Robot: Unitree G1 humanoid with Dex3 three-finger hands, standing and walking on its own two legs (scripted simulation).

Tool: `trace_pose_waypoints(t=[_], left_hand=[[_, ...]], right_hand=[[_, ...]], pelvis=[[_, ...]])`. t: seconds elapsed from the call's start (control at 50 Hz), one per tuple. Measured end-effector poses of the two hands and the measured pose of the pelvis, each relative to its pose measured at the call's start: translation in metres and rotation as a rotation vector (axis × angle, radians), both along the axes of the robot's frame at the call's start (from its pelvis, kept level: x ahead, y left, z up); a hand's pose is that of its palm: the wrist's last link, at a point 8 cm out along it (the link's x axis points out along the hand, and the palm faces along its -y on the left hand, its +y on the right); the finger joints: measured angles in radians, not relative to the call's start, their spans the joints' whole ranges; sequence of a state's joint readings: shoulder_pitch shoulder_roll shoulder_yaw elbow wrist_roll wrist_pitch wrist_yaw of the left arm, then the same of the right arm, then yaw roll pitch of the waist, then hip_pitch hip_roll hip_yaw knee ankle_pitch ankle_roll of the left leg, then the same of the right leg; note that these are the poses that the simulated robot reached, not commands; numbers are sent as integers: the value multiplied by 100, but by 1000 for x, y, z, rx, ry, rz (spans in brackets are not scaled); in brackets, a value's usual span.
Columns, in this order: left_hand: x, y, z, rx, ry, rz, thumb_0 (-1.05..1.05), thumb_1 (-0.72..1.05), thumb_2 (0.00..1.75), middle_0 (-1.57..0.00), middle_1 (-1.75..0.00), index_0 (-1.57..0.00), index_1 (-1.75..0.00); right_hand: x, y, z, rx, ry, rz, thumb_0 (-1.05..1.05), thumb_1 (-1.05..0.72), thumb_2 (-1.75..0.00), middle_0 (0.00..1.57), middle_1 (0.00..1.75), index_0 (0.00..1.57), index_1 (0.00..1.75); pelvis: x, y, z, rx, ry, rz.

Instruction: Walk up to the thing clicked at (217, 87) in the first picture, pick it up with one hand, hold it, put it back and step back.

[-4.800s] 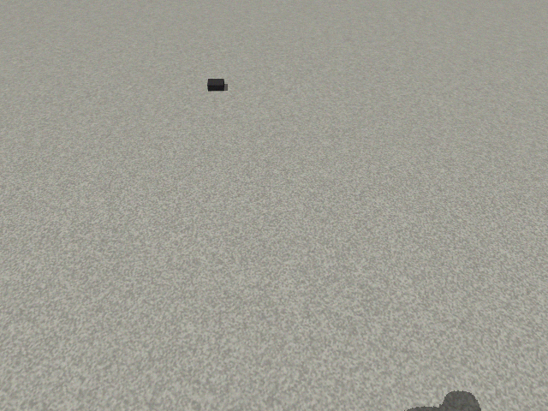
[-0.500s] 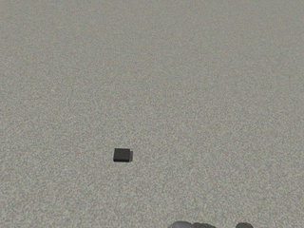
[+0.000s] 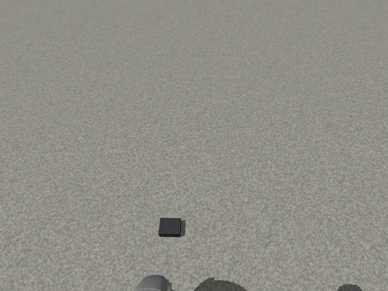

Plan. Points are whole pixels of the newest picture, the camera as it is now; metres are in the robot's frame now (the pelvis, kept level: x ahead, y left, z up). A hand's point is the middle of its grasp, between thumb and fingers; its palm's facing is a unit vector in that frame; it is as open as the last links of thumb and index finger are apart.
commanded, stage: walk up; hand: left
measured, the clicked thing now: (170, 227) +0.52 +0.17 -0.75
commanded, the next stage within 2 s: stand in 1.66 s
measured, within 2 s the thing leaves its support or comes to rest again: neither
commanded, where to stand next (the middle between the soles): +0.13 +0.00 m, yaw -1 degrees
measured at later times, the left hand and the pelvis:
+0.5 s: hand (80, 287) +0.15 +0.28 -0.16, palm faces -0.07 -0.92 -0.38, open 7.4 cm; pelvis +0.08 +0.02 -0.01, yaw -2 degrees
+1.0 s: hand (95, 253) +0.22 +0.26 -0.14, palm faces -0.04 -0.95 -0.31, open 7.4 cm; pelvis +0.11 +0.02 +0.01, yaw -2 degrees
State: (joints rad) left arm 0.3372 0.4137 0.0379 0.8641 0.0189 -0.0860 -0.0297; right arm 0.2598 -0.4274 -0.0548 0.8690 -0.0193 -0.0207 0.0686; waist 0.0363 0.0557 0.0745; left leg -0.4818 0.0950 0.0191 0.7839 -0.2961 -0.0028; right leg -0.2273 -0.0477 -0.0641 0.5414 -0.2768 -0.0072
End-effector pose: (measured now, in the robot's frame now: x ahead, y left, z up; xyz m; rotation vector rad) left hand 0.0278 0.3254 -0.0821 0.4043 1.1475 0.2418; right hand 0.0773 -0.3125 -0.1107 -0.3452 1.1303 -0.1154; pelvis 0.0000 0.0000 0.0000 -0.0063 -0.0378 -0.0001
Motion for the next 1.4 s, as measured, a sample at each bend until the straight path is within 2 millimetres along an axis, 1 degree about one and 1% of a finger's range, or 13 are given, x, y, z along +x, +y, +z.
trace_pose_waypoints(t=[0.04, 0.1, 0.14, 0.2, 0.3, 0.4, 0.52, 0.68, 0.78, 0.86, 0.94, 1.24, 1.4], left_hand=[[8, 10, -8, -4, 15, 8, 0, 90, 90, -21, -30, -21, -30], [25, 26, -29, -17, 38, 14, 0, 90, 90, -21, -30, -21, -30], [38, 29, -39, -29, 54, 19, 0, 91, 90, -20, -30, -20, -30], [59, 28, -44, -48, 69, -1, 1, 91, 90, -20, -30, -20, -30], [86, 21, -44, -65, 76, -28, 0, 91, 90, -20, -30, -20, -30], [101, 13, -46, -40, 75, -18, 0, 91, 90, -20, -30, -20, -30], [126, -1, -39, -56, 71, -26, 0, 91, 90, -20, -30, -20, -30], [171, -15, -29, -97, 2, -40, 0, 91, 90, -20, -30, -20, -30], [189, -19, -25, -115, -16, -40, 0, 91, 90, -20, -30, -20, -30], [194, -20, -23, -122, -12, -34, 0, 91, 90, -20, -30, -20, -30], [191, -19, -23, -124, 3, -22, 0, 91, 90, -20, -30, -20, -30], [155, -10, -27, -121, 95, 36, 0, 91, 90, -20, -30, -20, -30], [147, -7, -28, -119, 116, 51, 0, 91, 90, -20, -30, -20, -30]], right_hand=[[16, 6, 2, -21, -7, -1, 1, -90, -90, 20, 30, 20, 30], [38, 16, -1, -63, -35, -11, 1, -90, -90, 20, 30, 20, 30], [47, 24, 1, -69, -49, -18, 0, -90, -90, 20, 30, 20, 30], [53, 31, 9, -69, -57, -38, 0, -90, -90, 20, 30, 20, 30], [56, 28, 12, -83, -39, -54, 0, -90, -90, 20, 30, 21, 30], [64, 17, -6, -74, -11, -81, 0, -90, -90, 20, 30, 20, 30], [73, 24, -15, -27, 19, -106, 1, -90, -90, 20, 30, 20, 30], [81, 32, -9, -7, 58, -98, 1, -90, -90, 20, 30, 20, 30], [87, 30, -1, -21, 65, -105, 1, -90, -90, 20, 30, 20, 30], [92, 26, 5, -35, 63, -111, 1, -90, -90, 20, 30, 20, 30], [97, 23, 10, -45, 55, -115, 1, -90, -90, 20, 30, 20, 30], [106, 32, 10, -34, 68, -100, 0, -90, -90, 20, 30, 20, 30], [107, 39, 8, -20, 76, -101, 0, -90, -90, 20, 30, 20, 30]], pelvis=[[13, 8, -4, -4, 0, 1], [31, 23, -16, -3, -1, 1], [39, 29, -18, 6, -5, -4], [49, 31, -14, 7, -7, -15], [63, 30, -10, 12, -1, -27], [74, 22, -18, -3, -8, -32], [84, 19, -12, 14, -1, -38], [95, 18, 0, 13, 4, -34], [99, 18, 6, 11, 5, -31], [102, 18, 10, 10, 4, -29], [105, 18, 12, 8, 2, -28], [109, 21, 15, 4, 6, -22], [112, 23, 16, 4, 7, -22]])
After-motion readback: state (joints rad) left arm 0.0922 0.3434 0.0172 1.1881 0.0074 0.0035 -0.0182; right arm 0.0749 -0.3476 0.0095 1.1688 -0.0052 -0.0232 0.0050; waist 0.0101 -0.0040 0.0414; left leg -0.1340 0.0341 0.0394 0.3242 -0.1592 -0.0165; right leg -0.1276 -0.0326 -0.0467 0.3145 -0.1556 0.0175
